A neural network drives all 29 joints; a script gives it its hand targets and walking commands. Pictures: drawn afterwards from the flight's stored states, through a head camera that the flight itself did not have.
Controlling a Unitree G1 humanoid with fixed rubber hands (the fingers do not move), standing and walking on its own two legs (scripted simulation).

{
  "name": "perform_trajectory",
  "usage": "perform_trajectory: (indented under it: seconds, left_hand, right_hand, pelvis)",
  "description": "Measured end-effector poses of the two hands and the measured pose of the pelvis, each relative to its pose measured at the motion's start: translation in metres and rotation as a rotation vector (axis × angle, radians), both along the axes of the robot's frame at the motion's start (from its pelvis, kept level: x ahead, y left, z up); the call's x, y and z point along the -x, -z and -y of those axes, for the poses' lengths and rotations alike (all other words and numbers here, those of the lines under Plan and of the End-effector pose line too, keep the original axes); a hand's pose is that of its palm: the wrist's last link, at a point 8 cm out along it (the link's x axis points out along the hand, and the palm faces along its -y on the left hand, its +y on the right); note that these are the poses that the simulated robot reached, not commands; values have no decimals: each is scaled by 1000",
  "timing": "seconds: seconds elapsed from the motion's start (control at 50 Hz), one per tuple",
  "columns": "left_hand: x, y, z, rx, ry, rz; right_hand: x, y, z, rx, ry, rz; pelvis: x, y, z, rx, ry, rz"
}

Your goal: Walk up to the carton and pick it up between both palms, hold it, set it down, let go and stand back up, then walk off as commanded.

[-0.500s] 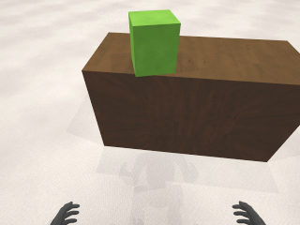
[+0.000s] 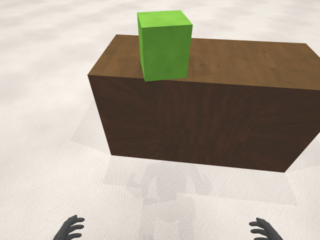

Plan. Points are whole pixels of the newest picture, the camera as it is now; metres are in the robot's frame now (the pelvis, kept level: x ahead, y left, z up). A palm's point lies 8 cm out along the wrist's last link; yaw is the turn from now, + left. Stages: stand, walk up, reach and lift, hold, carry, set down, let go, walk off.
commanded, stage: stand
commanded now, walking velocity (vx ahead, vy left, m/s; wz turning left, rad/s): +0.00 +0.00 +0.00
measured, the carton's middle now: (162, 46) +0.96 -0.03 +0.07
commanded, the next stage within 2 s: walk up in 0.56 s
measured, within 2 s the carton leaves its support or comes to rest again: neither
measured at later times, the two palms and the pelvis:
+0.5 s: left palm out of the picture +0.16 +0.25 -0.07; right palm out of the picture +0.13 -0.28 -0.08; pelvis +0.00 +0.00 +0.00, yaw +0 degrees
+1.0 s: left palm out of the picture +0.14 +0.32 -0.08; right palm out of the picture +0.15 -0.28 -0.07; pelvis +0.02 +0.03 +0.00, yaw +1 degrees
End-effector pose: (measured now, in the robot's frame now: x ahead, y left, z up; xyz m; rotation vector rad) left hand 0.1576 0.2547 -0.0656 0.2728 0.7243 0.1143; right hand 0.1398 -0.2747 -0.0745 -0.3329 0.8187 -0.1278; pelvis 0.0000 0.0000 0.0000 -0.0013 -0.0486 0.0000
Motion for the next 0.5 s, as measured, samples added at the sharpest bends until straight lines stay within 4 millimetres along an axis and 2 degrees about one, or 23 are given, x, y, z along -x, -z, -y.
perform_trajectory:
  seconds: [0.5]
  left_hand:
    - [1,1,1,-3,-1,-13]
  right_hand:
    - [5,5,5,5,5,-33]
  pelvis:
    - [-1,0,1,-3,-1,-4]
